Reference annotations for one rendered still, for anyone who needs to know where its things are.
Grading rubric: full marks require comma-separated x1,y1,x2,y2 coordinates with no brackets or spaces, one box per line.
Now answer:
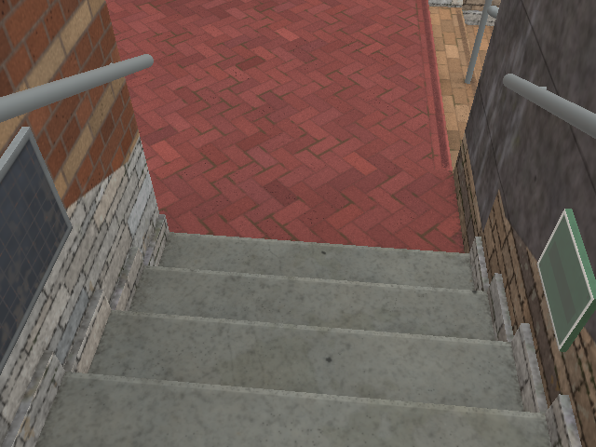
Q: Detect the stairs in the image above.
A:
429,7,494,173
35,232,551,447

